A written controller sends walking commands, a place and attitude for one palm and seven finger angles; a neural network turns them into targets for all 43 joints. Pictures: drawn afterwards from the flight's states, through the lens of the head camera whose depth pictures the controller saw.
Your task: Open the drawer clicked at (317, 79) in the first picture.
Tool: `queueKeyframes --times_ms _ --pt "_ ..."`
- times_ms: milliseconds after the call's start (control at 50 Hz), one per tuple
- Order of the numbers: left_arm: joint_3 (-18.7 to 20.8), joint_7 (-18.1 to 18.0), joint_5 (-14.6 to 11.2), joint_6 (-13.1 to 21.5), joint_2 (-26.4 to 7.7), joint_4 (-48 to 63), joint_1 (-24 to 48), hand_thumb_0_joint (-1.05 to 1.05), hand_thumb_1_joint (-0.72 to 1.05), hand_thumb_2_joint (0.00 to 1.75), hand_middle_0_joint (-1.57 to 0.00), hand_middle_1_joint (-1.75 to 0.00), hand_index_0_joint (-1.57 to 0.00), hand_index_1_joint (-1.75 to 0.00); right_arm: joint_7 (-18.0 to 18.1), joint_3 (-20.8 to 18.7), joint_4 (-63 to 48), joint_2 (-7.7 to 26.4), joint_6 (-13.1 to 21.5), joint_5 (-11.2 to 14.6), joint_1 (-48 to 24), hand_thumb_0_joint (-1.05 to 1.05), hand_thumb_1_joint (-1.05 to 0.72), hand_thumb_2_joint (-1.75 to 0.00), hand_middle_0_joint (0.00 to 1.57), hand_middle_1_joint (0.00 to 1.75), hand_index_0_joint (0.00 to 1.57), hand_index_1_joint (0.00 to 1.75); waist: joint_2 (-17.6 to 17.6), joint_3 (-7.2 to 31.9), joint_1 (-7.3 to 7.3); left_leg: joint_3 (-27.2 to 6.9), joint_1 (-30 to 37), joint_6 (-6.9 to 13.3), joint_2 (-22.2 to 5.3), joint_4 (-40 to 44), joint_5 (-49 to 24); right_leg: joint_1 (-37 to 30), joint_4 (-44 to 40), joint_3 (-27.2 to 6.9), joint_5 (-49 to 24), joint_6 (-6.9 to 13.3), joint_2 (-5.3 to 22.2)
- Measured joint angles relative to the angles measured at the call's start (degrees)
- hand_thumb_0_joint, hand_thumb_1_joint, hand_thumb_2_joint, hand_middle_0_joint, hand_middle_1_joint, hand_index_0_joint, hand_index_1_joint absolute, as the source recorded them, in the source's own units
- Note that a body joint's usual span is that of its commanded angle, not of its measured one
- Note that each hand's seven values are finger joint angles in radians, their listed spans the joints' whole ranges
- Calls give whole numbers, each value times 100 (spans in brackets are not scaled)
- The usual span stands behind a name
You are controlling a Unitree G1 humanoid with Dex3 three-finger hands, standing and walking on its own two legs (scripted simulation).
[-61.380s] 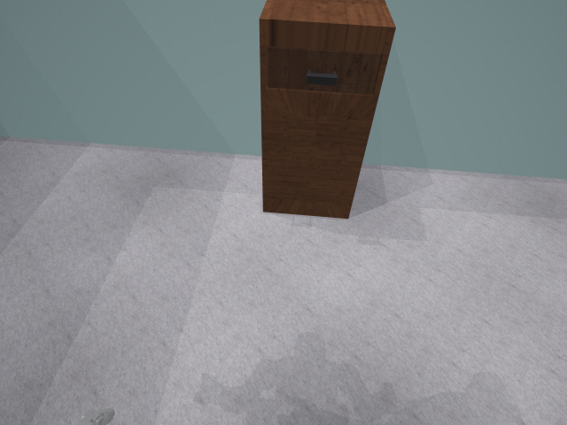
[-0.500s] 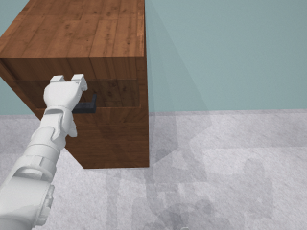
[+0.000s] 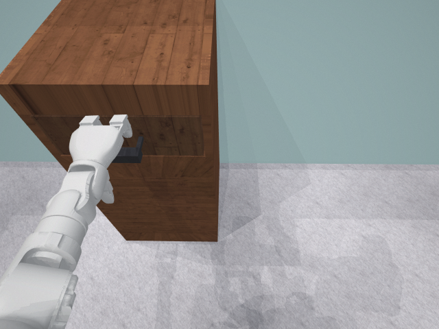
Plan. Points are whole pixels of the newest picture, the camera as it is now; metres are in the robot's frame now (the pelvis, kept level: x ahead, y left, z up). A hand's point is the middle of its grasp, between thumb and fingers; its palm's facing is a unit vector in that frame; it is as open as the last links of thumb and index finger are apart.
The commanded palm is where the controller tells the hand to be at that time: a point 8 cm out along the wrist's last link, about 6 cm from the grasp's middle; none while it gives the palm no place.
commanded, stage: re-aim the fingers above the handle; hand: left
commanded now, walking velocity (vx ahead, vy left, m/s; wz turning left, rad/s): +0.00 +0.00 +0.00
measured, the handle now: (120, 147) +0.50 +0.25 -0.02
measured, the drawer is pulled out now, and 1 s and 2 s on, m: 0.00 0.00 0.00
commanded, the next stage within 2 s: lower the fingers behind the handle in 1.78 s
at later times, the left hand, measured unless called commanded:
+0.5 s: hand (108, 165) +0.42 +0.24 +0.03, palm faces -0.04 -0.02 -1.00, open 13.8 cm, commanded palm +0.41 +0.24 +0.10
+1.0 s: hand (111, 160) +0.43 +0.24 +0.03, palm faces -0.05 -0.05 -1.00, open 13.8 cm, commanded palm +0.42 +0.25 +0.10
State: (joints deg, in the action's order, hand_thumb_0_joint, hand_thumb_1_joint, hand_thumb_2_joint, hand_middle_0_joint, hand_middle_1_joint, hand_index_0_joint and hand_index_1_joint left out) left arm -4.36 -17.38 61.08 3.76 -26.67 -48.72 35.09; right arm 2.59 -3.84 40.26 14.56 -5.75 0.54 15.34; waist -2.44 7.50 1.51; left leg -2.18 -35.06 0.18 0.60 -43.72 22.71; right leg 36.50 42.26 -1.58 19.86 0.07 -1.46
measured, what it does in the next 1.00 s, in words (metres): stands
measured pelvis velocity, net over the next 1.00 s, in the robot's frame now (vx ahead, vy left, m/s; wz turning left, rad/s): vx -0.01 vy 0.02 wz -0.03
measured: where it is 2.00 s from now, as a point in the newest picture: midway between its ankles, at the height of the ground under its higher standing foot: outside the picture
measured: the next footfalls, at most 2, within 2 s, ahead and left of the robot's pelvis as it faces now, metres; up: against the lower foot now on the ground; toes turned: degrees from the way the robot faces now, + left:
none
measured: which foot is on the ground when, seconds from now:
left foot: down 0.00-1.00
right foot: down 0.00-1.00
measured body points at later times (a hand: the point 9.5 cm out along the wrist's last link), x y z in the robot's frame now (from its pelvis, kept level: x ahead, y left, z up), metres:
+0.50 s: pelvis -0.02 +0.01 +0.00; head +0.05 +0.01 +0.44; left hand +0.41 +0.24 +0.09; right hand +0.04 -0.27 -0.13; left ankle -0.02 +0.12 -0.71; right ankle +0.00 -0.12 -0.71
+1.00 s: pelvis -0.01 +0.02 +0.00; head +0.06 +0.02 +0.44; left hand +0.43 +0.24 +0.08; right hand +0.03 -0.26 -0.13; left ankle -0.02 +0.12 -0.71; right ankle +0.00 -0.12 -0.71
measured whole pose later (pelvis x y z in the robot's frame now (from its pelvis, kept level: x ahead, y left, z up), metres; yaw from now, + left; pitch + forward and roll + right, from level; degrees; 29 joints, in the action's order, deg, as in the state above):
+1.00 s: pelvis -0.01 +0.02 +0.00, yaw -1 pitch +15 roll -1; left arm -1.3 -14.1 61.6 11.6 -29.1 -48.2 35.4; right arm 3.9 -3.5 40.0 13.9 -4.8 -0.1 20.1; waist -1.3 7.5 3.3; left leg -0.5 -37.9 1.3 0.7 -45.4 22.8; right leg 39.2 42.6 -3.2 18.9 -1.2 -1.4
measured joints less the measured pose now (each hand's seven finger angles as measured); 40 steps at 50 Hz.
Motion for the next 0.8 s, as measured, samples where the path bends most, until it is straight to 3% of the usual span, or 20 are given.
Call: queueKeyframes --times_ms 140,280,380,460,560,600,680,740,800 --pt "204 144 44 146 27 -91 104 0 -49 30 -32 -120 -32 -120 43 66 -86 -10 -17 -22 32 0 -91 -90 20 30 20 30 28 -3 150 109 41 -2 -33 62 -46 25 -9 -107 -64 2 -35" --pt "562 80 81 148 -230 -265 -45 0 -49 30 -32 -120 -32 -120 48 115 -109 16 -62 18 131 0 -91 -90 20 30 20 30 41 -16 173 231 57 9 -63 102 -79 68 -11 -228 -122 -16 -71" --pt "346 172 29 157 -373 -337 -69 0 -49 30 -31 -120 -32 -120 95 59 -49 31 38 48 241 0 -91 -90 20 30 20 30 44 -97 109 151 3 24 -32 86 -127 56 -64 -150 -169 -33 -34" --pt "54 262 -26 376 -300 -169 65 0 -49 30 -32 -120 -32 -120 142 4 39 29 165 11 270 0 -90 -90 20 30 20 30 82 -156 88 50 -109 41 14 -2 -142 92 -52 -50 -179 -50 14" --pt "5 -11 80 618 -82 -85 340 0 -49 30 -32 -120 -32 -120 108 3 107 28 246 -41 194 0 -90 -90 20 30 20 30 120 -71 188 43 -292 67 41 -169 -90 247 63 -41 -147 -80 37" --pt "99 -187 149 511 -51 -252 512 0 -49 30 -32 -120 -32 -120 56 51 97 26 222 -42 127 0 -90 -90 20 30 20 30 125 -36 264 85 -361 80 40 -221 -67 333 121 -82 -135 -91 33" --pt "281 -343 223 -54 -125 -737 830 0 -49 30 -32 -120 -32 -120 -52 143 13 19 113 -38 57 0 -91 -90 20 30 20 30 80 -23 345 211 -444 107 26 -233 -58 473 167 -206 -152 -118 15" --pt "308 -207 163 -280 -173 -886 857 0 -49 30 -32 -120 -33 -121 -62 177 -45 6 31 -24 127 0 -91 -90 20 30 20 30 15 -28 295 295 -416 131 19 -157 -77 481 116 -292 -185 -150 6" --pt "335 168 86 -343 -236 -949 733 0 -49 30 -31 -120 -33 -122 -6 222 -73 -22 -51 7 230 0 -90 -90 20 30 20 30 -11 -10 260 343 -317 147 17 -52 -95 410 41 -341 -201 -166 4"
